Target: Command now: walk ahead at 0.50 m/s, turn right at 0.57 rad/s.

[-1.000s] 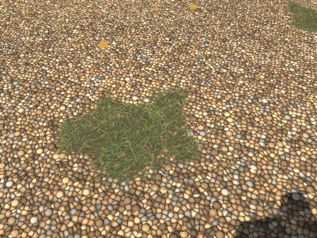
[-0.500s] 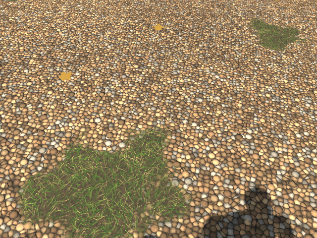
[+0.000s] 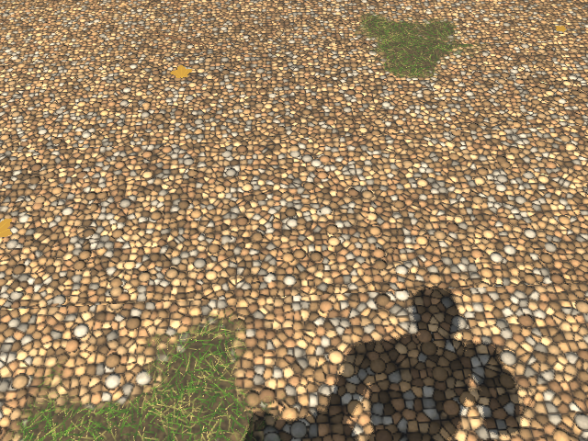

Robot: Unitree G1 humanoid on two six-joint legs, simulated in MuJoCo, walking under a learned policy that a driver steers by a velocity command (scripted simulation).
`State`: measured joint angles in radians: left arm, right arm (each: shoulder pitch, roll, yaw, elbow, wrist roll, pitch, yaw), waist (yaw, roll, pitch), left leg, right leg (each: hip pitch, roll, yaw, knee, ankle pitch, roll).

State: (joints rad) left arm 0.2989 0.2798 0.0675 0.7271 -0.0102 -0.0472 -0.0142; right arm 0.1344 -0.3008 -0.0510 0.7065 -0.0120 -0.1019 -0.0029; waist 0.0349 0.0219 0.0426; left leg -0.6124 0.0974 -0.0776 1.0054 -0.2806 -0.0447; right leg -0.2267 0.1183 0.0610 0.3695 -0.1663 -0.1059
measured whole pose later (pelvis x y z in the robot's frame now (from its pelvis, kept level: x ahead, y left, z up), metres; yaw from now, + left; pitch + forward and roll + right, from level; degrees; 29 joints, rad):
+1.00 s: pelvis +0.57 -0.04 +0.00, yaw -10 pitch +2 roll -2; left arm 0.40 0.22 0.04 0.87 0.07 -0.10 0.00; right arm 0.17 -0.25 -0.01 0.83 -0.07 -0.10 0.08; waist 0.04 0.04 -0.01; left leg -0.65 0.10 0.00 0.89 -0.18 0.01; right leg -0.12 0.04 -0.12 0.26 -0.18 -0.05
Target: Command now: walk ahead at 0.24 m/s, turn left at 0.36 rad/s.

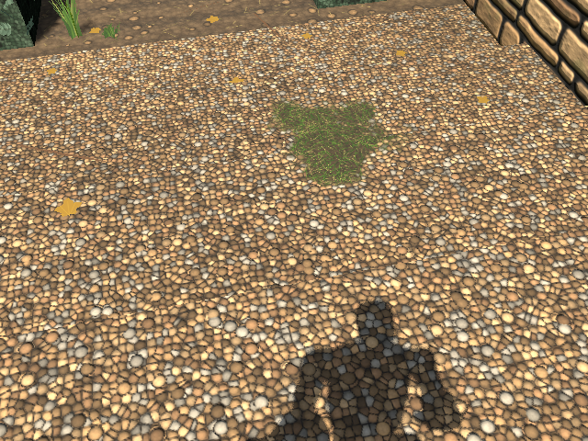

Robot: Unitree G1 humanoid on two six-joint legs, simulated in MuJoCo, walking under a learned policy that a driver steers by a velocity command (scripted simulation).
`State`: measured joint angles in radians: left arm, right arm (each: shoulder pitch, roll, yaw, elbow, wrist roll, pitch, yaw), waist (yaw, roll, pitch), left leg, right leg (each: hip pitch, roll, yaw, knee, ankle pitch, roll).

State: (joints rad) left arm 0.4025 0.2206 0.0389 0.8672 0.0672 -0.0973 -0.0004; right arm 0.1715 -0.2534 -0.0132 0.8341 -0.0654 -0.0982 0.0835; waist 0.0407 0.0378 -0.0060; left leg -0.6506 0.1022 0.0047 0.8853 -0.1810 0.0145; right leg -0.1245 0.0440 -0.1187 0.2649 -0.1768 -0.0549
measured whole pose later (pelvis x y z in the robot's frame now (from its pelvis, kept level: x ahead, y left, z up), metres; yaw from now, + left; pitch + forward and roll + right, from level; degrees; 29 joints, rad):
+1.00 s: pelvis +0.17 +0.07 -0.02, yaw +31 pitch +2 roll +1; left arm 0.27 0.30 0.03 0.73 0.06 -0.08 -0.04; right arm 0.30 -0.26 -0.04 0.63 -0.06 -0.09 0.04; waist 0.00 -0.04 -0.03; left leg -0.28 -0.05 0.07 0.62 -0.40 0.08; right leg -0.39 -0.07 0.02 0.99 -0.51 -0.02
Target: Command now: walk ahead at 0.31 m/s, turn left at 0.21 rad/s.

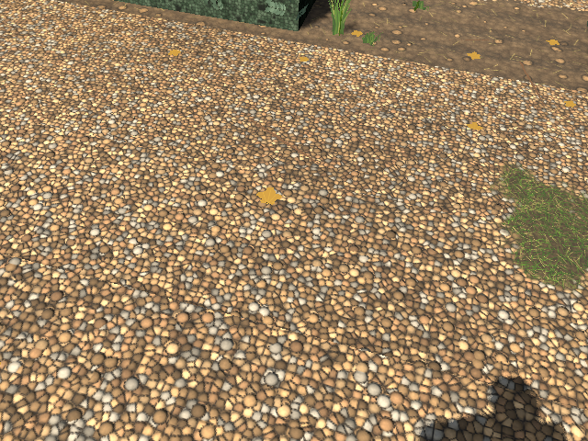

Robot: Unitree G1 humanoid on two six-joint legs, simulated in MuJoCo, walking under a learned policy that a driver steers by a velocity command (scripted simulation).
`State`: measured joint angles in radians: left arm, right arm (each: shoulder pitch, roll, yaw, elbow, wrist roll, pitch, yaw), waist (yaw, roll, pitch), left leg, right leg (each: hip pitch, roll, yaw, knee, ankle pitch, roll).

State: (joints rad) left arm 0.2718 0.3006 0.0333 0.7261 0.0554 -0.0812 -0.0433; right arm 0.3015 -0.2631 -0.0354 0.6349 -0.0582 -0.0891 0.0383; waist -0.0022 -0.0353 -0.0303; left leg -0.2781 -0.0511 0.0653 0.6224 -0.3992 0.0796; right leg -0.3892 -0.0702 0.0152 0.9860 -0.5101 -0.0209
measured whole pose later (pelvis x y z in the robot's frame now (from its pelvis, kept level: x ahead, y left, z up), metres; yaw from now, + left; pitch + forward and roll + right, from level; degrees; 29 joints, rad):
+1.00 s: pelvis +0.61 -0.05 -0.15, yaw -25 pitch +1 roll +0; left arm 0.27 0.27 0.03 0.83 0.09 -0.10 -0.06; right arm 0.18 -0.23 0.03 0.80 -0.04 -0.11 0.00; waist -0.01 -0.02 0.03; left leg -0.38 0.02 0.08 0.54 -0.17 0.03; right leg -0.50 0.01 0.05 1.27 -0.41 -0.03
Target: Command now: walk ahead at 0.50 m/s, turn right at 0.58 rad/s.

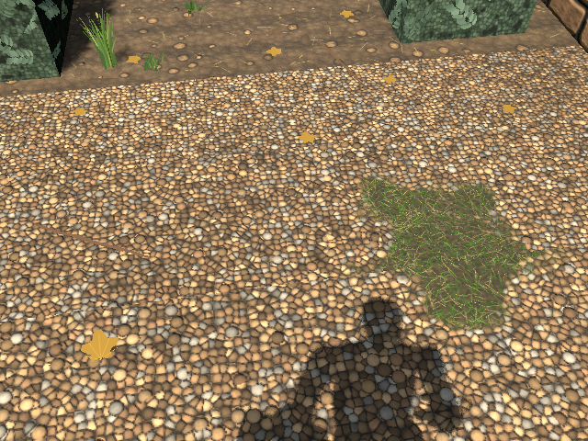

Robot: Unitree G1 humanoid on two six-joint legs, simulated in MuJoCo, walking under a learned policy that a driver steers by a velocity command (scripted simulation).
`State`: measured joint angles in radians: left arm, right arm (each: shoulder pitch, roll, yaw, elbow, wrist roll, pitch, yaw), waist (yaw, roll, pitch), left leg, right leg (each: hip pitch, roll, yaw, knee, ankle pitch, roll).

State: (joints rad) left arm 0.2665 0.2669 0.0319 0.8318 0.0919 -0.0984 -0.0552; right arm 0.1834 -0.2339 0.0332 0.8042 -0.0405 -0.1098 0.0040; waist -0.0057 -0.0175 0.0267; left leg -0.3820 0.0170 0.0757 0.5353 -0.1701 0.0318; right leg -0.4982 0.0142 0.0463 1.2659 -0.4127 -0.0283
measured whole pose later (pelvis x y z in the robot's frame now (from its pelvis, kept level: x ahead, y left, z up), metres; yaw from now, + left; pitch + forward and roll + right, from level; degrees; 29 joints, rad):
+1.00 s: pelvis +0.58 -0.06 -0.15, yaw +3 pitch +0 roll +2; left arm 0.11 0.23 -0.04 0.78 0.07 -0.07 -0.02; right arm 0.42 -0.21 -0.01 0.95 -0.05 -0.10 0.11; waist -0.07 -0.03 0.02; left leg -0.15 -0.15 -0.03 0.41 -0.26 0.11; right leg -0.61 -0.10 0.08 0.71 -0.17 0.01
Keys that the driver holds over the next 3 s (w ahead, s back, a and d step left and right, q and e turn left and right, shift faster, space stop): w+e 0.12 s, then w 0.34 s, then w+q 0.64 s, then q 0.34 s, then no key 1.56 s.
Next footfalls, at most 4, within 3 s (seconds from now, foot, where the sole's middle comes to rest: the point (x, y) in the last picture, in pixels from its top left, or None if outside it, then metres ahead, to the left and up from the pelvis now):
0.34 right None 0.20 -0.15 -0.77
0.72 left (296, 420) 0.59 0.02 -0.92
1.14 right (364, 323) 0.86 -0.18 -0.92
1.62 left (275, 341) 0.81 0.07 -0.92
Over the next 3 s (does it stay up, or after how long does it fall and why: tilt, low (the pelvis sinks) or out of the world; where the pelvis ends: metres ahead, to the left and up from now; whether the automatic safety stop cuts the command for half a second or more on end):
stays up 0.81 -0.05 -0.14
